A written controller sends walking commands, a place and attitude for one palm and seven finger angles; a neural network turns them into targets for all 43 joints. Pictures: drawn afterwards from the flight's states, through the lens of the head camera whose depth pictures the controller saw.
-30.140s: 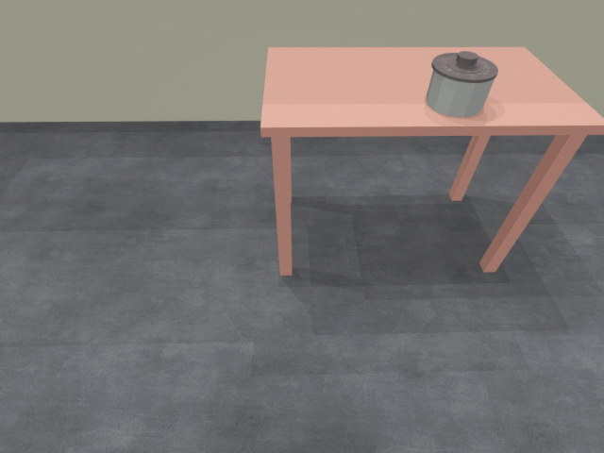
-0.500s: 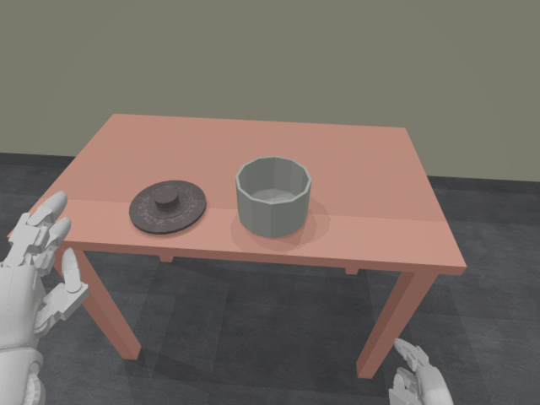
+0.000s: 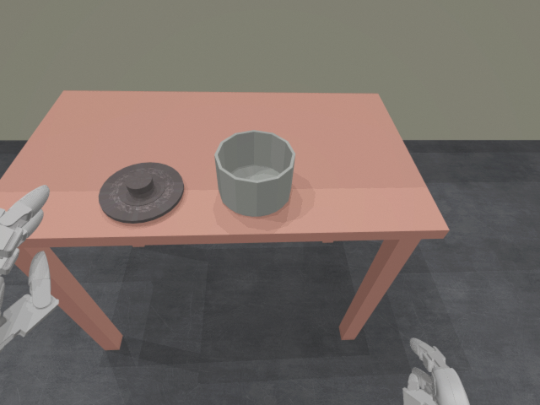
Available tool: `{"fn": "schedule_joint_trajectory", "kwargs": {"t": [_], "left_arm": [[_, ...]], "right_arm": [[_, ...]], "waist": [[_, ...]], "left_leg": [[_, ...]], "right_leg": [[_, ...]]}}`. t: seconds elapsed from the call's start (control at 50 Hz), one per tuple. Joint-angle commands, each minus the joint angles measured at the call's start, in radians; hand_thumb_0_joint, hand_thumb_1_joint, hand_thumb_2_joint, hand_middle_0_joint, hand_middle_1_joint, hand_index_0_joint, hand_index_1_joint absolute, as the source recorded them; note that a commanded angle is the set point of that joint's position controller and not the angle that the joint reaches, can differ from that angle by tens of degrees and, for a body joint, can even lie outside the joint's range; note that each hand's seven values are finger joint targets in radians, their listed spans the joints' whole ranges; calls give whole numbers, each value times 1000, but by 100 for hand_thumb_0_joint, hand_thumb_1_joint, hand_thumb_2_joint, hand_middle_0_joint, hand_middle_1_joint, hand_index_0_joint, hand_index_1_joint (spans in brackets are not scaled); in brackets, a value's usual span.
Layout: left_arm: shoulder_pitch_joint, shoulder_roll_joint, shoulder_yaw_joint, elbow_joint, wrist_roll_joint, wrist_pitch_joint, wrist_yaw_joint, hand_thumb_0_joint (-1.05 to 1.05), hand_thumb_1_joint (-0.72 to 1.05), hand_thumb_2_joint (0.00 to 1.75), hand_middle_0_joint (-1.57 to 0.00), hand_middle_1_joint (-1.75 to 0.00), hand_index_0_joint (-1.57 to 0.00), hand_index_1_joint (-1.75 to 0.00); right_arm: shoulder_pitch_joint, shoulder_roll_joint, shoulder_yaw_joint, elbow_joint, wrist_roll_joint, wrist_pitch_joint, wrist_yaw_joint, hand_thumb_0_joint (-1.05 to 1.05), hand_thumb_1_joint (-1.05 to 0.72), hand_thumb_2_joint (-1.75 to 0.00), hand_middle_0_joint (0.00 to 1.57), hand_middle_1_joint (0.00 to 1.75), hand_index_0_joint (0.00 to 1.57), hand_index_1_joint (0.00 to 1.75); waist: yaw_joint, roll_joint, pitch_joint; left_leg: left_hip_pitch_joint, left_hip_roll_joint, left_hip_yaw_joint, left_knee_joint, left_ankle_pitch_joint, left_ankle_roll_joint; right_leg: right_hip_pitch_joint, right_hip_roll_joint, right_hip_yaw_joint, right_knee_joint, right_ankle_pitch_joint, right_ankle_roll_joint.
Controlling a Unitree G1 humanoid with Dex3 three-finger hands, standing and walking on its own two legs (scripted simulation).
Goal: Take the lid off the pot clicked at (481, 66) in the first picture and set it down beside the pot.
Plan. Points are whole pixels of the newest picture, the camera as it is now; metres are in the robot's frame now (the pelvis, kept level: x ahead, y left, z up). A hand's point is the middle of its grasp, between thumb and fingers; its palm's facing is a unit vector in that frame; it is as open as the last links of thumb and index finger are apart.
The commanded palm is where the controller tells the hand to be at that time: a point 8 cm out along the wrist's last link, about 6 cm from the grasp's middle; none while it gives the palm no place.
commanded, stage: step back with the hand held close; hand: left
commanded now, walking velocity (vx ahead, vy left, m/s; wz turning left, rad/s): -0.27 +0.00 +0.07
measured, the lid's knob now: (139, 182) +0.53 +0.30 -0.02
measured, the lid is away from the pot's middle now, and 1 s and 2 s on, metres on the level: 0.24 0.24 0.24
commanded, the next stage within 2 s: stop stepping back and stand still in 0.90 s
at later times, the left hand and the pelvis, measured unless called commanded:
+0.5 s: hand out of the picture +0.10 +0.23 +0.17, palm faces +0.36 -0.82 -0.45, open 7.4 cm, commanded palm +0.03 +0.27 +0.18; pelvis -0.09 -0.01 -0.01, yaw +2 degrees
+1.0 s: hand out of the picture -0.01 +0.22 +0.16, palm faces +0.22 -0.87 -0.44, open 7.4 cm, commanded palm -0.07 +0.27 +0.18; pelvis -0.22 +0.00 -0.01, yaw -4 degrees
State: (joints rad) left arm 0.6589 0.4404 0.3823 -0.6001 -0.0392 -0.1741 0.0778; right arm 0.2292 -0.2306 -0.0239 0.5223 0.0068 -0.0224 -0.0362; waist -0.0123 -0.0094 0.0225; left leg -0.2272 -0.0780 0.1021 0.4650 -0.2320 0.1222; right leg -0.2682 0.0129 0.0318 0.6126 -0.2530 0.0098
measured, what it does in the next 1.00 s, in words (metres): walks backwards: right foot, then right foot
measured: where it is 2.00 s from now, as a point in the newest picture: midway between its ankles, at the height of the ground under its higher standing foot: outside the picture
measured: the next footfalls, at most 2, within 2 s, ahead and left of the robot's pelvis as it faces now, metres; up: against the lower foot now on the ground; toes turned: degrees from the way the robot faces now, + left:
right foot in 0.34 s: -0.05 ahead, -0.14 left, +0.00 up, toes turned +4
right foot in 0.94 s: -0.30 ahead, -0.14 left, +0.00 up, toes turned -3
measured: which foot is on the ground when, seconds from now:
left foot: down 0.00-1.00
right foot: down 0.00-0.26, up 0.28-0.32, down 0.34-0.64, up 0.66-0.92, down 0.94-1.00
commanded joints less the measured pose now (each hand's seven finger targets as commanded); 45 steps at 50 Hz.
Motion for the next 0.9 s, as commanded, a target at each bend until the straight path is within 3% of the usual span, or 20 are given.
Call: {"fn": "schedule_joint_trajectory", "kwargs": {"t": [0.0, 0.06, 0.12, 0.16, 0.22, 0.28, 0.32, 0.36, 0.4, 0.46, 0.5, 0.54, 0.58, 0.64, 0.68, 0.7, 0.76, 0.8, 0.84, 0.88], "left_arm": [[-14, 85, 122, -155, -1, -61, 32, 0, 90, 90, -20, -30, -20, -30], [-57, 79, 96, -137, -4, -72, 30, 0, 90, 90, -20, -30, -20, -30], [-64, 96, 98, -175, -19, -93, 35, 0, 90, 90, -20, -30, -20, -30], [-23, 115, 113, -227, -16, -97, 37, 0, 90, 90, -20, -30, -20, -30], [2, 135, 134, -299, -10, -102, 40, 0, 90, 90, -20, -30, -20, -30], [-8, 134, 154, -302, -1, -95, 49, 0, 90, 90, -20, -30, -20, -30], [-21, 130, 166, -246, 2, -93, 52, 0, 90, 90, -20, -30, -20, -30], [-40, 124, 153, -201, 1, -97, 49, 0, 90, 90, -20, -30, -20, -30], [-68, 107, 118, -151, -21, -111, 46, 0, 90, 90, -20, -30, -20, -30], [-83, 90, 84, -150, -25, -126, 53, 0, 90, 90, -20, -30, -20, -30], [-78, 100, 83, -172, -17, -124, 53, 0, 90, 90, -20, -30, -20, -30], [-102, 124, 85, -228, -6, -135, 55, 0, 90, 90, -20, -30, -20, -30], [-65, 134, 106, -230, 4, -150, 55, 0, 90, 90, -20, -30, -20, -30], [-41, 173, 161, -277, 12, -153, 52, 0, 90, 90, -20, -30, -20, -30], [-46, 157, 170, -309, 9, -148, 58, 0, 90, 90, -20, -30, -20, -30], [-22, 139, 163, -310, 2, -146, 59, 0, 90, 90, -20, -30, -20, -30], [56, 115, 132, -301, -22, -133, 59, 0, 90, 90, -20, -30, -20, -30], [44, 104, 112, -281, -30, -131, 52, 0, 90, 90, -20, -30, -20, -30], [23, 113, 110, -251, -26, -142, 48, 0, 90, 90, -20, -30, -20, -30], [-53, 134, 107, -250, -29, -168, 34, 0, 90, 90, -20, -30, -20, -30]], "right_arm": [[-104, -137, -54, -160, 2, -74, -11, 0, -90, -90, 20, 30, 20, 30], [-91, -144, -52, -153, 10, -75, -18, 0, -90, -90, 20, 30, 20, 30], [-73, -133, -50, -140, 10, -77, -22, 0, -90, -90, 20, 30, 20, 30], [-80, -132, -55, -146, 12, -77, -21, 0, -90, -90, 20, 30, 20, 30], [-99, -132, -49, -169, 0, -87, -19, 0, -90, -90, 20, 30, 20, 30], [-103, -131, -43, -172, -6, -99, -20, 0, -90, -90, 20, 30, 20, 30], [-105, -125, -43, -172, 2, -101, -25, 0, -90, -90, 20, 30, 20, 30], [-94, -127, -48, -166, 7, -99, -27, 0, -90, -90, 20, 30, 20, 30], [-77, -107, -53, -141, 3, -91, -16, 0, -90, -90, 20, 30, 20, 30], [-58, -101, -63, -105, 6, -81, -11, 0, -90, -90, 20, 30, 20, 30], [-76, -97, -61, -115, 6, -72, -15, 0, -90, -90, 20, 30, 20, 30], [-105, -112, -53, -121, 0, -78, -26, 0, -90, -90, 20, 30, 20, 30], [-109, -121, -51, -130, -1, -97, -35, 0, -90, -90, 20, 30, 20, 30], [-107, -125, -53, -143, -24, -127, -37, 0, -90, -90, 20, 30, 20, 30], [-81, -116, -60, -134, -29, -146, -27, 0, -90, -90, 20, 30, 20, 30], [-70, -110, -62, -126, -23, -154, -23, 0, -90, -90, 20, 30, 20, 30], [-70, -101, -57, -109, -12, -168, -12, 0, -90, -90, 20, 30, 20, 30], [-76, -100, -46, -88, -20, -173, -10, 0, -90, -90, 20, 30, 20, 30], [-60, -99, -46, -57, -27, -162, -13, 0, -90, -90, 20, 30, 20, 30], [-59, -96, -47, -39, -24, -142, -18, 0, -90, -90, 20, 30, 20, 30]], "waist": [[16, 83, -32], [-1, -36, -10], [-2, -38, -147], [9, 16, -247], [22, 171, -240], [20, 222, -146], [16, 162, -63], [0, 8, -13], [-19, -140, 1], [-37, -149, -110], [-35, -94, -105], [-23, 50, -67], [-8, 182, -85], [13, 319, -146], [9, 249, -140], [12, 204, -144], [18, 148, -194], [18, 174, -195], [11, 186, -226], [1, 121, -279]], "left_leg": [[-299, 295, -247, -188, 20, 3], [-289, 206, -235, -99, -48, -22], [-34, 180, -201, -11, 308, -56], [46, 210, -208, -15, 420, -60], [-62, 279, -260, -127, 253, -33], [-334, 318, -309, -238, -180, 7], [-476, 300, -306, -236, -398, 12], [-449, 218, -265, -129, -426, -19], [-164, 118, -192, 110, -207, -83], [29, 85, -155, 278, -39, -98], [13, 92, -154, 206, 1, -93], [-49, 136, -197, 35, 66, -78], [-203, 214, -270, -105, 71, -42], [-361, 355, -435, -307, -79, 26], [-425, 391, -451, -328, -240, 63], [-349, 375, -421, -298, -194, 57], [-97, 315, -363, -286, -143, -5], [-24, 289, -340, -303, -132, -50], [74, 251, -277, -233, 30, -95], [218, 210, -194, -73, 222, -117]], "right_leg": [[227, -11, 12, 36, 38, -3], [184, -50, 78, -81, 282, -26], [81, -88, 83, -109, 424, -32], [92, -57, 49, -72, 313, -18], [135, -7, 13, 35, 26, -2], [252, 13, 7, 133, -46, -1], [301, 12, 10, 68, -19, -8], [214, -23, 78, -95, 31, -36], [-123, -165, 247, -324, -60, -107], [-187, -246, 236, -312, 231, -133], [-158, -213, 178, -270, 262, -108], [-109, -113, 96, -207, 211, -60], [79, -8, 19, -95, 210, -12], [201, 71, 11, 226, -102, 0], [195, 70, 51, 367, -181, -5], [152, 62, 44, 305, -200, -6], [46, 63, -17, 73, -268, -9], [52, 68, -37, -114, -264, -20], [83, 56, -57, -321, -117, -28], [19, -5, -22, -409, 28, -37]]}}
